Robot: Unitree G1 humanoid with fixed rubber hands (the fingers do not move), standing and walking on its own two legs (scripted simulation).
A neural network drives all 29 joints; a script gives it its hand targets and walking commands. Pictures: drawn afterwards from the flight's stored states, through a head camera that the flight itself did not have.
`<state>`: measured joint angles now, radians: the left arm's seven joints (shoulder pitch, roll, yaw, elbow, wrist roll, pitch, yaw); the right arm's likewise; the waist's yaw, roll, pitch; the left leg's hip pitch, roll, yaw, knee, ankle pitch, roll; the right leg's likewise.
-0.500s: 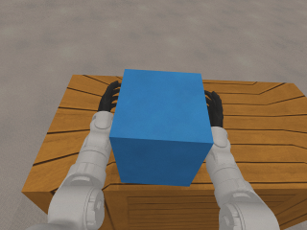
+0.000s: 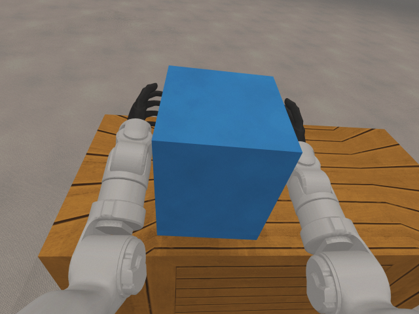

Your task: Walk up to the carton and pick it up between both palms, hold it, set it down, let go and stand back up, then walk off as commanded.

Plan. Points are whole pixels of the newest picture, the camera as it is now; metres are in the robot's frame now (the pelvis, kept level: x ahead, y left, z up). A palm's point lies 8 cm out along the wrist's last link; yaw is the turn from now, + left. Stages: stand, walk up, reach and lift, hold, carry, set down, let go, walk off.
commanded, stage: reach and lift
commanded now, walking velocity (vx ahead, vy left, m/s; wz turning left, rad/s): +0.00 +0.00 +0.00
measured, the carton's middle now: (214, 156) +0.37 +0.01 +0.15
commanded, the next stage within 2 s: hold in 1.26 s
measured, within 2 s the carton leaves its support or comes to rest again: neither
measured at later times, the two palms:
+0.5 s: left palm (143, 115) +0.40 +0.14 +0.21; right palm (293, 131) +0.40 -0.15 +0.20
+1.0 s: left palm (140, 109) +0.40 +0.15 +0.23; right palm (299, 116) +0.40 -0.14 +0.24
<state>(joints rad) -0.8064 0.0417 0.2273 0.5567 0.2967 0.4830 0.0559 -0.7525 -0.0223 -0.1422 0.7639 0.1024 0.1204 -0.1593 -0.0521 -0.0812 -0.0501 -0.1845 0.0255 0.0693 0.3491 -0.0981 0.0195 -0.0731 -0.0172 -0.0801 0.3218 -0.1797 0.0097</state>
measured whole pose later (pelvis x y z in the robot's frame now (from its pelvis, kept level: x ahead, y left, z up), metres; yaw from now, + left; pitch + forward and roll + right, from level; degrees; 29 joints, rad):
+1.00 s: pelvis +0.01 +0.00 +0.00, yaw +0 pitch -3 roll -1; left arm -0.82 0.04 0.22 0.45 0.21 0.71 0.12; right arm -0.87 -0.08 -0.13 0.70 0.29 0.41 -0.19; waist -0.05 -0.04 -0.11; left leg -0.18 0.03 0.07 0.36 -0.12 0.01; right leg -0.06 -0.02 -0.08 0.32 -0.20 0.01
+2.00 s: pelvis +0.01 +0.00 +0.00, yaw +0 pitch -4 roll -1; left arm -0.87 0.04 0.28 0.40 0.23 0.83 0.08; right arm -0.99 -0.11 -0.12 0.73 0.27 0.54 -0.20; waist -0.05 -0.03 -0.16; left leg -0.18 0.03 0.06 0.37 -0.12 0.02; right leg -0.06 -0.02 -0.08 0.32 -0.19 0.01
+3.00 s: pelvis +0.01 +0.00 +0.00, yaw +0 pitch -4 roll -1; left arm -0.87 0.04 0.29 0.40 0.22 0.85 0.07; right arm -0.99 -0.12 -0.11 0.71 0.30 0.60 -0.23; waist -0.05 -0.02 -0.17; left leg -0.18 0.03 0.06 0.38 -0.13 0.02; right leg -0.05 -0.02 -0.08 0.32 -0.20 0.01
